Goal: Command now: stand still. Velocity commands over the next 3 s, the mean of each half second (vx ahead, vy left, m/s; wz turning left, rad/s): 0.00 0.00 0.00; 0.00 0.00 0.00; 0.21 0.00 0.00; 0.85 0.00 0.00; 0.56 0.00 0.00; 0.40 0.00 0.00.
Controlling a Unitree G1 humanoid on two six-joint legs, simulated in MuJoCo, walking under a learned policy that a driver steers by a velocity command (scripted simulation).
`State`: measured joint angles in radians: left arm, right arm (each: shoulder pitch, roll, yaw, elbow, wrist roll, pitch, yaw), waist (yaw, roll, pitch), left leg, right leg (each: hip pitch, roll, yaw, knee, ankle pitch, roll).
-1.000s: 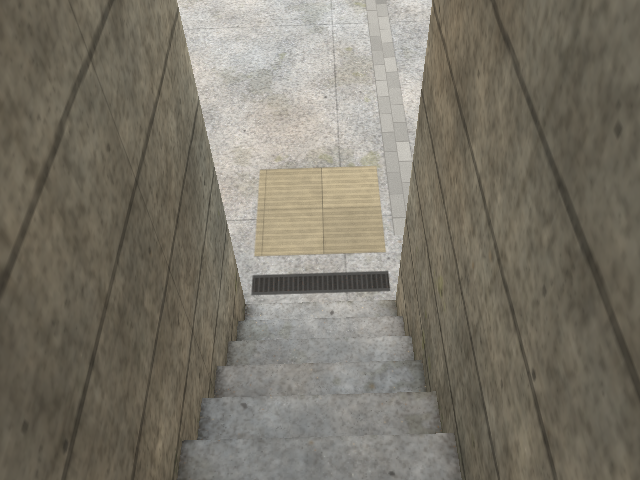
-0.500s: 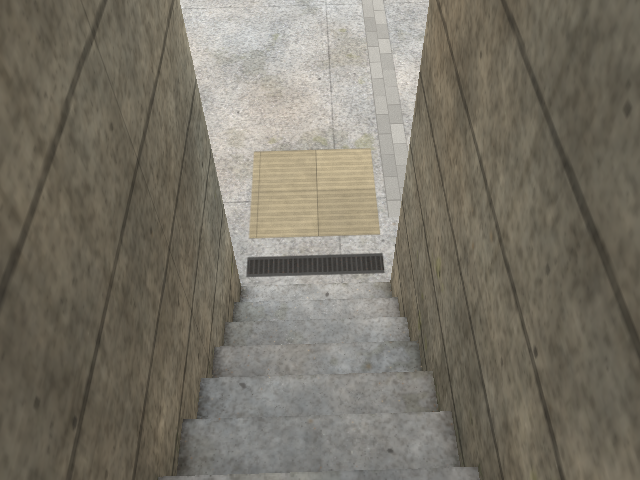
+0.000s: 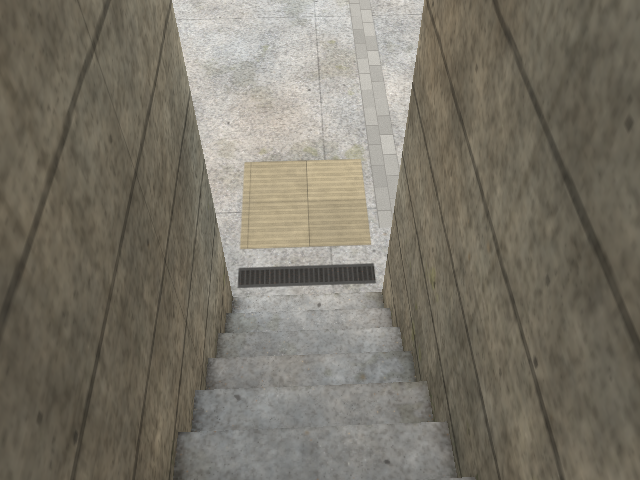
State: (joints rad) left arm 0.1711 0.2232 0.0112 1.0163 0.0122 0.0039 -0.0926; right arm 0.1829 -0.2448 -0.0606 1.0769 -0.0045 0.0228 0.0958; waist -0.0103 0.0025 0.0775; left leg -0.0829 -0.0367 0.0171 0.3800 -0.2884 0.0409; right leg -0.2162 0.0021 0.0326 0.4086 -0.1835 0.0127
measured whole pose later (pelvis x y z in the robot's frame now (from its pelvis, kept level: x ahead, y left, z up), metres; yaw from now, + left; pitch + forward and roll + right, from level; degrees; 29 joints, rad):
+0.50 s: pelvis +0.00 +0.01 +0.00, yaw +0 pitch -1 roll +0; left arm 0.23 0.19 0.01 1.07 0.01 0.02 -0.06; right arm 0.24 -0.21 -0.08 1.00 0.00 0.04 0.09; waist -0.01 -0.01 0.07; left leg -0.03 -0.06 0.02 0.29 -0.25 0.06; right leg -0.19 -0.02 0.04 0.38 -0.17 0.03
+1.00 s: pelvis +0.01 +0.01 +0.00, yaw -1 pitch -1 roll +0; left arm 0.30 0.17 0.02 1.09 0.02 0.05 -0.05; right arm 0.32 -0.18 -0.08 1.01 0.00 0.04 0.08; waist -0.01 -0.02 0.05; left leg -0.03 -0.07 0.03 0.29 -0.25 0.06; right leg -0.20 -0.03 0.04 0.39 -0.18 0.03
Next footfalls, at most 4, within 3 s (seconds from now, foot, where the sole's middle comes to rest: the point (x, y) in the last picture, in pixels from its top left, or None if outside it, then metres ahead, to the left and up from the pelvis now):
1.56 right None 0.09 -0.13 -0.78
1.86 left None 0.24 0.01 -0.98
2.14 right None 0.45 -0.15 -1.19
2.50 left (295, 467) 0.69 0.10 -1.39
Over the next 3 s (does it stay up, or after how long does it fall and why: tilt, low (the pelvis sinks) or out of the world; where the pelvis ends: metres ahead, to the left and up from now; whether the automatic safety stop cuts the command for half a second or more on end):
stays up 0.74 -0.04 -0.70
